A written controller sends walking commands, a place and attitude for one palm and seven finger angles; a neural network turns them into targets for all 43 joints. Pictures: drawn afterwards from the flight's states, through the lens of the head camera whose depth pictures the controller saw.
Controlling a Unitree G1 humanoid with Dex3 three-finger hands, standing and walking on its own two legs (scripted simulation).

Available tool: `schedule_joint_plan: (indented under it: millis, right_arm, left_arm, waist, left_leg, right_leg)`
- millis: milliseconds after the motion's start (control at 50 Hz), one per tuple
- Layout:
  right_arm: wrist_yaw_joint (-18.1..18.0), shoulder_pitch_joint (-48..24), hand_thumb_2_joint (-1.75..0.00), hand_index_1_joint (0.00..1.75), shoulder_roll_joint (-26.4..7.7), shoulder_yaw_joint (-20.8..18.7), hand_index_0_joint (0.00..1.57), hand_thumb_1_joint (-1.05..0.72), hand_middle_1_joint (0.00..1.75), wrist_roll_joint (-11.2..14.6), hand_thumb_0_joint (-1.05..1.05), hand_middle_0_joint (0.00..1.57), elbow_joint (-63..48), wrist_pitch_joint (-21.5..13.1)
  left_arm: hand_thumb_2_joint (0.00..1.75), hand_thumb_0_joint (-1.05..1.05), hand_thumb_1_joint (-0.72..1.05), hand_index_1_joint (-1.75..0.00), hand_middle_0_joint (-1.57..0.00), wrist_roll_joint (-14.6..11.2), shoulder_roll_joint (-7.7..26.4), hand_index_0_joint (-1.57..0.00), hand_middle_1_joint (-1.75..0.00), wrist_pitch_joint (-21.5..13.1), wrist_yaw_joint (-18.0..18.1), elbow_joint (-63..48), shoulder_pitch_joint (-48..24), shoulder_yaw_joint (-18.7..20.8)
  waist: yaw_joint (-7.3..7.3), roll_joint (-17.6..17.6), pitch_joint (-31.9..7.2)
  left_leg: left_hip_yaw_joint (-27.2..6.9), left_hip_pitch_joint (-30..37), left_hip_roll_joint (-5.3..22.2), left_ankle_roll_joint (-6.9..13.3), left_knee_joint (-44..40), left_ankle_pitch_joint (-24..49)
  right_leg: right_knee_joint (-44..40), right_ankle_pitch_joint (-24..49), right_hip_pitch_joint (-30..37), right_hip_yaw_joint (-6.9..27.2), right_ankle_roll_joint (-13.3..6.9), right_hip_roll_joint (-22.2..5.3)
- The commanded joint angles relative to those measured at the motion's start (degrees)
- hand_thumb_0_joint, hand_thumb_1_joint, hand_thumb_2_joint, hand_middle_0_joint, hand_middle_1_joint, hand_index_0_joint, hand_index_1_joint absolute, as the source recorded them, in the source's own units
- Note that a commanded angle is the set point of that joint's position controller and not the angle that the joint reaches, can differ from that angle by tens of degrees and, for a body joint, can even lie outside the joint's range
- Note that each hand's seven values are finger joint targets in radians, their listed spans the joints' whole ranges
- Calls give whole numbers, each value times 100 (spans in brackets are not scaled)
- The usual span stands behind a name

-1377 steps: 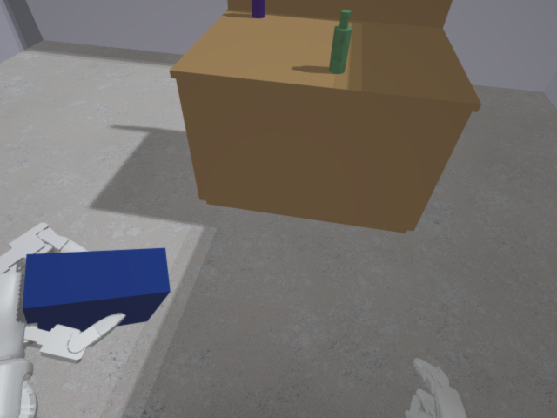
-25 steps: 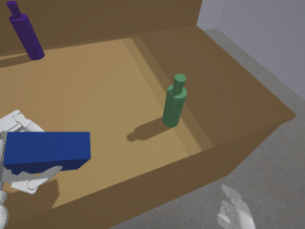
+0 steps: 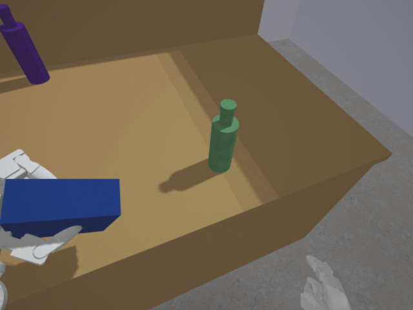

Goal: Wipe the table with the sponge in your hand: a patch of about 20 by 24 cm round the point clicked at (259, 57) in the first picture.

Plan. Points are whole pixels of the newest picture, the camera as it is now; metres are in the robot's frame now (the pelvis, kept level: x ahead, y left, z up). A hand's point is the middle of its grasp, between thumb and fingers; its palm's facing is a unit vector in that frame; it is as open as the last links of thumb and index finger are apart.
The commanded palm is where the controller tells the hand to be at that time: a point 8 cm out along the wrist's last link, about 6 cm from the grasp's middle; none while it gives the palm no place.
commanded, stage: come to a stop and stand still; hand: left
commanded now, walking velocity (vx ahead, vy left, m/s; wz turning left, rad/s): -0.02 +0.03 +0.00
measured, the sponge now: (80, 209) +0.23 +0.20 +0.14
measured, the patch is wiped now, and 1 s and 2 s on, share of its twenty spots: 0.00 0.00 0.00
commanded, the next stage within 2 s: look again from close up in 0.90 s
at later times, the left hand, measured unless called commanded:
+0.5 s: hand out of the picture +0.21 +0.32 +0.15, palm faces +0.35 -0.85 -0.39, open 9.4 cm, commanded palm +0.15 +0.34 +0.18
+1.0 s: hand out of the picture +0.21 +0.35 +0.16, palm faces +0.38 -0.84 -0.38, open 9.4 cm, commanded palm +0.15 +0.38 +0.18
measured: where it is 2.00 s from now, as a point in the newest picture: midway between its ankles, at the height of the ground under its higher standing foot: outside the picture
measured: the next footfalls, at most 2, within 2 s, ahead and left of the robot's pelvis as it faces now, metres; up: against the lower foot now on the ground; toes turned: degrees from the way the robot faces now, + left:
none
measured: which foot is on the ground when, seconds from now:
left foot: down 0.00-1.00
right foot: down 0.00-1.00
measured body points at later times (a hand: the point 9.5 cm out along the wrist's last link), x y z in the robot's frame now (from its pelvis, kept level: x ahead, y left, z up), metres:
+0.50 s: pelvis -0.01 +0.06 +0.01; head +0.02 +0.09 +0.45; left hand +0.19 +0.36 +0.17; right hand +0.17 -0.16 -0.06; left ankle +0.01 +0.15 -0.73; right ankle +0.01 -0.06 -0.73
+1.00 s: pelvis -0.01 +0.09 +0.01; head +0.03 +0.13 +0.45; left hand +0.18 +0.39 +0.18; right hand +0.18 -0.11 -0.06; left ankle +0.01 +0.15 -0.73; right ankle +0.01 -0.06 -0.73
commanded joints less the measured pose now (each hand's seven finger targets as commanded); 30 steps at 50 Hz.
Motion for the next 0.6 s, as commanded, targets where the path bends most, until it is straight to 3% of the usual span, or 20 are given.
schedule_joint_plan:
  millis: [0, 60, 80, 100, 120, 140, 160, 200, 220, 260, 320, 340, 360, 440, 460, 520, 560, 580]
  right_arm:
    - [-6, -527, -90, 30, -689, -241, 20, -90, 30, 35, 0, 20, -901, -326]
    - [15, -589, -90, 30, -672, -194, 20, -90, 30, 64, 0, 20, -869, -326]
    - [-63, 659, -90, 30, -842, -483, 20, -90, 30, -181, 0, 20, -248, -797]
    - [-89, -140, -90, 30, -457, -291, 20, -90, 30, -149, 0, 20, -392, -765]
    - [-32, -21, -90, 30, -800, -422, 20, -90, 30, -48, 0, 20, -742, -825]
    - [107, -146, -90, 30, -827, -397, 20, -90, 30, 0, 0, 20, -699, -819]
    - [160, -68, -90, 30, -842, -406, 20, -90, 30, 20, 0, 20, -780, -764]
    - [249, -333, -90, 30, -736, -278, 20, -90, 30, 44, 0, 20, -873, -810]
    - [243, -404, -90, 30, -719, -259, 20, -90, 30, 37, 0, 20, -865, -834]
    - [197, -522, -90, 30, -703, -216, 20, -90, 30, 10, 0, 20, -808, -840]
    - [48, -554, -90, 30, -712, -190, 20, -90, 30, -58, 0, 20, -793, -855]
    - [26, -731, -90, 30, -733, -151, 20, -90, 30, -54, 0, 20, -756, -842]
    - [-20, -646, -90, 30, -694, -155, 20, -90, 30, -68, 0, 20, -752, -825]
    - [-9, -687, -90, 30, -655, -115, 20, -90, 30, -27, 0, 20, -732, -925]
    - [-12, -570, -90, 30, -637, -101, 20, -90, 30, -56, 0, 20, -733, -919]
    - [49, -471, -90, 30, -667, -135, 20, -90, 30, -61, 0, 20, -737, -955]
    - [104, -478, -90, 30, -649, -96, 20, -90, 30, -68, 0, 20, -715, -929]
    - [119, -459, -90, 30, -670, -124, 20, -90, 30, -63, 0, 20, -725, -909]
  left_arm:
    - [130, 0, 10, -160, -120, -17, 899, -120, -160, -427, 183, -1176, -211, 722]
    - [130, 0, 10, -160, -120, -1, 811, -120, -160, -447, 237, -1173, -199, 627]
    - [130, 0, 10, -160, -120, 819, 5139, -120, -160, -988, 122, -1849, -5683, 3788]
    - [130, 0, 10, -160, -120, 338, 1876, -120, -160, -804, -135, 1032, -2848, 1583]
    - [130, 0, 10, -160, -120, 250, 1243, -120, -160, -780, -191, 1229, -1473, 1107]
    - [130, 0, 10, -160, -120, 79, 651, -120, -160, -813, -222, 874, -1004, 523]
    - [130, 0, 10, -160, -120, 115, 664, -120, -160, -864, -189, 184, -1024, 451]
    - [130, 0, 10, -160, -120, 118, 633, -120, -160, -895, -80, -423, -752, 298]
    - [130, 0, 10, -160, -120, 128, 682, -120, -160, -881, -24, -511, -580, 326]
    - [130, 0, 10, -160, -120, 144, 776, -120, -160, -885, 75, -658, -506, 468]
    - [130, 0, 10, -160, -120, 164, 1082, -120, -160, -924, 157, -730, -674, 863]
    - [130, 0, 10, -160, -120, 185, 1293, -120, -160, -951, 204, -869, -799, 1054]
    - [130, 0, 10, -160, -120, 192, 1048, -120, -160, -980, 194, -807, -918, 875]
    - [130, 0, 10, -160, -120, 254, 1004, -120, -160, -1001, 205, -910, -1233, 784]
    - [130, 0, 10, -160, -120, 256, 798, -120, -160, -1017, 181, -861, -1232, 581]
    - [130, 0, 10, -160, -120, 298, 707, -120, -160, -975, 172, -892, -1056, 457]
    - [130, 0, 10, -160, -120, 311, 449, -120, -160, -963, 131, -814, -946, 236]
    - [130, 0, 10, -160, -120, 319, 589, -120, -160, -938, 134, -831, -917, 346]
  waist:
    - [35, 379, -890]
    - [21, 304, -858]
    - [127, -550, 107]
    - [193, -150, -854]
    - [419, 542, -828]
    - [337, 1123, -1173]
    - [267, 871, -1172]
    - [348, -23, -1032]
    - [358, -309, -925]
    - [261, -425, -815]
    - [215, -168, -603]
    - [195, 262, -591]
    - [165, 475, -557]
    - [198, 933, -801]
    - [179, 901, -814]
    - [194, 677, -893]
    - [163, 703, -845]
    - [161, 759, -795]
  left_leg:
    - [-209, 397, 74, 432, -183, 733]
    - [-218, 530, -28, 431, -193, 683]
    - [870, 220, -352, 218, -232, 464]
    - [349, 247, -563, 397, -493, 880]
    - [277, 411, -320, 337, -265, 1080]
    - [309, 685, -165, 435, -338, 1036]
    - [198, 447, -92, 480, -410, 1081]
    - [76, 306, -204, 463, -413, 870]
    - [40, 370, -257, 468, -392, 655]
    - [-35, 592, -250, 459, -539, 359]
    - [-223, 587, -211, 435, -803, 184]
    - [-260, 682, -152, 443, -924, 175]
    - [-386, 477, -67, 484, -1072, 104]
    - [-413, 574, 36, 449, -1225, 558]
    - [-508, 489, 98, 465, -1292, 612]
    - [-545, 528, 149, 400, -1233, 1180]
    - [-562, 539, 157, 321, -1312, 1367]
    - [-580, 539, 201, 272, -1309, 1526]
  right_leg:
    - [-749, 1429, 367, 1048, 548, -1110]
    - [-922, 1254, 301, 1094, 531, -1194]
    - [-1515, 2259, -402, 852, 1450, -713]
    - [-753, 2193, 453, 1058, 790, -1097]
    - [-682, 2465, 598, 1567, 775, -1156]
    - [-351, 2282, 715, 1279, 739, -1155]
    - [-219, 2059, 930, 1094, 786, -1145]
    - [-523, 1424, 870, 1048, 836, -1098]
    - [-763, 989, 652, 1116, 819, -1126]
    - [-956, 65, 242, 1037, 602, -1116]
    - [-1059, -442, 2, 1051, 419, -1034]
    - [-978, -375, -82, 1018, 407, -944]
    - [-827, -176, 139, 886, 405, -941]
    - [-447, 604, 545, 694, 422, -819]
    - [-397, 679, 660, 556, 437, -839]
    - [-292, 989, 821, 491, 458, -836]
    - [-232, 911, 718, 372, 465, -755]
    - [-207, 940, 715, 383, 471, -764]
